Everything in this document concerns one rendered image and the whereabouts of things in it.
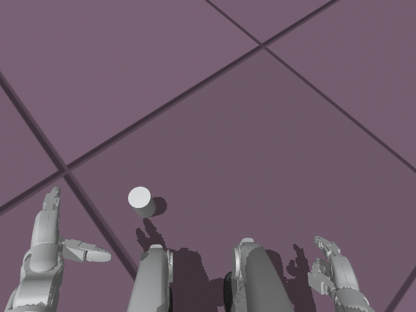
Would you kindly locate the can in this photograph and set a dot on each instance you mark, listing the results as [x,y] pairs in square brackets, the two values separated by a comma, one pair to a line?
[141,201]

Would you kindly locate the right robot hand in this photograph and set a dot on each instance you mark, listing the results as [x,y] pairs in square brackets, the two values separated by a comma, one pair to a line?
[337,274]

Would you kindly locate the left robot hand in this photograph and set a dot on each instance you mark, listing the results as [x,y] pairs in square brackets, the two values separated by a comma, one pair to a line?
[46,230]

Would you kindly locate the right robot arm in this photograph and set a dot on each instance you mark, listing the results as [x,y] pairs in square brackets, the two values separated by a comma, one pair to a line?
[351,300]

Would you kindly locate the left robot arm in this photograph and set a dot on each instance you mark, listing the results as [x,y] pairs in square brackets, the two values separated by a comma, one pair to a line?
[40,280]

